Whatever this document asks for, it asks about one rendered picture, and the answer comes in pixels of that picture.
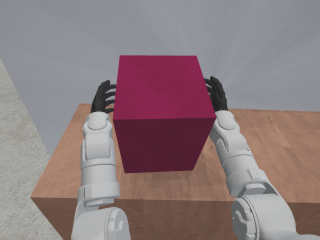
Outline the carton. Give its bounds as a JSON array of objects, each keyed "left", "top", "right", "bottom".
[{"left": 112, "top": 55, "right": 217, "bottom": 174}]

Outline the robot left hand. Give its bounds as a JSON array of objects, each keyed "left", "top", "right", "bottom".
[{"left": 90, "top": 80, "right": 117, "bottom": 114}]

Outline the left robot forearm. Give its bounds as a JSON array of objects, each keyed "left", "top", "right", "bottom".
[{"left": 71, "top": 111, "right": 120, "bottom": 240}]

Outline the robot left upper arm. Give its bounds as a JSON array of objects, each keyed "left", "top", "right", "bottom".
[{"left": 72, "top": 207, "right": 131, "bottom": 240}]

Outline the robot right hand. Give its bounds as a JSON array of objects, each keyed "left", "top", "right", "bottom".
[{"left": 204, "top": 76, "right": 228, "bottom": 112}]

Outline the pedestal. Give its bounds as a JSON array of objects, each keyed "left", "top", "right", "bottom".
[{"left": 30, "top": 103, "right": 320, "bottom": 240}]

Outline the robot right upper arm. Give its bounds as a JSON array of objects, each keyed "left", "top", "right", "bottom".
[{"left": 231, "top": 193, "right": 320, "bottom": 240}]

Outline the right robot forearm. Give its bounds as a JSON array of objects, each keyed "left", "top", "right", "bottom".
[{"left": 209, "top": 110, "right": 296, "bottom": 230}]

